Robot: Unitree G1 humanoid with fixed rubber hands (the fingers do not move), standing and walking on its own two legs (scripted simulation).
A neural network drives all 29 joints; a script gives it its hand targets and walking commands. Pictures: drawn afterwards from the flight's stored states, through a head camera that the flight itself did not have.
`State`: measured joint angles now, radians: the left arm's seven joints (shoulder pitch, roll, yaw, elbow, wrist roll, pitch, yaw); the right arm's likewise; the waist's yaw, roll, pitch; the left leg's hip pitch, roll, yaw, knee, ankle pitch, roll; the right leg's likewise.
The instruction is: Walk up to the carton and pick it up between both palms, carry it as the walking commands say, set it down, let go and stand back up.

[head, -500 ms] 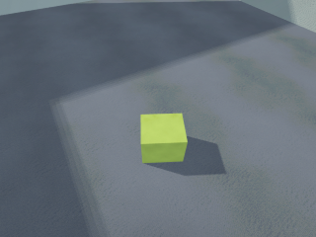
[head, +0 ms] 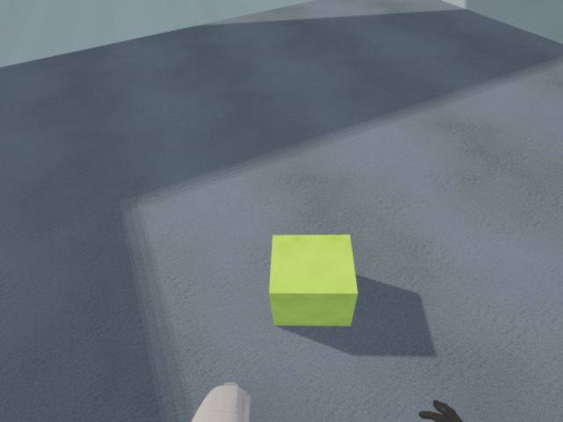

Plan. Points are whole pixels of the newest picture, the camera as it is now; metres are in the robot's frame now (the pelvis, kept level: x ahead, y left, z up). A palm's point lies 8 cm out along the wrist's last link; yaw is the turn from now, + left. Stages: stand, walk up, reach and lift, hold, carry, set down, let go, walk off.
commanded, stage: walk up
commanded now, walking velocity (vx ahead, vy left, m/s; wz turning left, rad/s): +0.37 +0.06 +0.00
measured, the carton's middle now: (311, 280) +0.72 +0.01 -0.67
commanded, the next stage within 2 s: none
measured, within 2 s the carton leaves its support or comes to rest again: neither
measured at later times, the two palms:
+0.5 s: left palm (141, 385) +0.19 +0.29 -0.17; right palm out of the picture +0.15 -0.19 -0.13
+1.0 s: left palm (192, 374) +0.21 +0.20 -0.14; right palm (440, 352) +0.29 -0.23 -0.16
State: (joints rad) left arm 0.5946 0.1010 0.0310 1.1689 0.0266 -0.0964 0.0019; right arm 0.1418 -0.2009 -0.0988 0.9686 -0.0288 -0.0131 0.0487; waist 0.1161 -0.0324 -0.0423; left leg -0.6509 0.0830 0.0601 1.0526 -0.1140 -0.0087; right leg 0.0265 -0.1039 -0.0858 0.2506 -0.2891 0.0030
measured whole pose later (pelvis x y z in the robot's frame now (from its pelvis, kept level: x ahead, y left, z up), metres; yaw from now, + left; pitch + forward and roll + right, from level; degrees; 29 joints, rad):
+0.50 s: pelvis +0.16 +0.06 -0.01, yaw +1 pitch -3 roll -2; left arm 0.22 0.22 0.07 1.03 0.04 0.02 -0.02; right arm 0.31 -0.16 -0.05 1.03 -0.03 -0.05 -0.01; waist -0.03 -0.06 0.14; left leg -0.23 0.09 0.18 0.46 -0.18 0.04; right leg -0.51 -0.09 -0.06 1.00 -0.29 0.06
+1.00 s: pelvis +0.24 -0.01 -0.01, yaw +2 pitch -1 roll +1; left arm 0.33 0.09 0.00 1.11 0.02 -0.06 0.03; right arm 0.21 -0.17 -0.06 1.02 0.00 0.00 -0.02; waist 0.00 0.05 0.05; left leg -0.39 0.06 0.06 0.75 -0.30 -0.03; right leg -0.13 -0.03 -0.15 0.38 -0.24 -0.04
